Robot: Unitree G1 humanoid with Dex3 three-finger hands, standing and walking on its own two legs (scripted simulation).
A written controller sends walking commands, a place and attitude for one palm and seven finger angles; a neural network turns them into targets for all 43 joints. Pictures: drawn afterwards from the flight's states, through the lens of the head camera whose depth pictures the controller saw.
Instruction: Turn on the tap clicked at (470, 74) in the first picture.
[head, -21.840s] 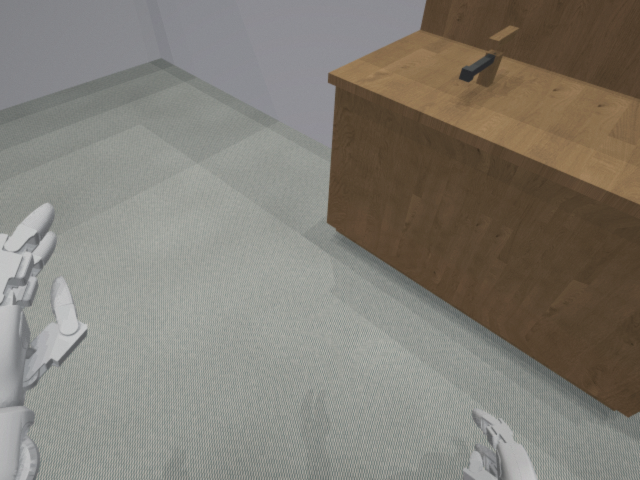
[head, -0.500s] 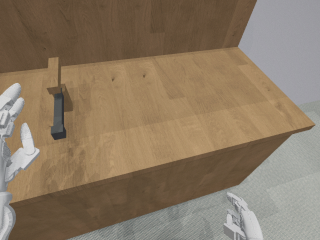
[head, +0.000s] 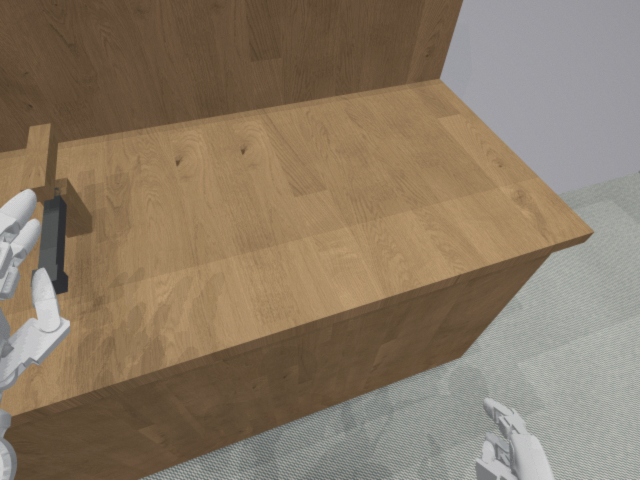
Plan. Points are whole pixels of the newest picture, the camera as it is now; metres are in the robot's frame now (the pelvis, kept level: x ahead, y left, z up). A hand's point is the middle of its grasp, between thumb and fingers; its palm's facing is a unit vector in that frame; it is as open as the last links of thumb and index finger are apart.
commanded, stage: come to a stop and stand still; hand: left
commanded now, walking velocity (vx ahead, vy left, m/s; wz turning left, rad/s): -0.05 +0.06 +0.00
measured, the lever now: (50, 281) +0.32 +0.36 +0.05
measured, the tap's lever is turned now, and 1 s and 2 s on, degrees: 0 0 0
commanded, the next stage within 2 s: look again from close up in 0.90 s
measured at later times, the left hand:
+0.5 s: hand out of the picture +0.22 +0.30 +0.16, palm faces +0.38 -0.85 -0.36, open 7.4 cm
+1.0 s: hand out of the picture +0.21 +0.33 +0.16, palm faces +0.39 -0.84 -0.38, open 7.4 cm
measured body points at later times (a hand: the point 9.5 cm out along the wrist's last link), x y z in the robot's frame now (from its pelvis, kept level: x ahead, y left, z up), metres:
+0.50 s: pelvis +0.00 +0.05 +0.01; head +0.02 +0.07 +0.45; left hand +0.19 +0.34 +0.18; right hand +0.19 -0.16 -0.07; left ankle -0.03 +0.14 -0.74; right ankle +0.05 -0.03 -0.74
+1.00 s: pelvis +0.01 +0.08 +0.00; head +0.03 +0.10 +0.45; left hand +0.19 +0.38 +0.18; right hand +0.19 -0.13 -0.08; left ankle -0.03 +0.14 -0.74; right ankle +0.05 -0.03 -0.74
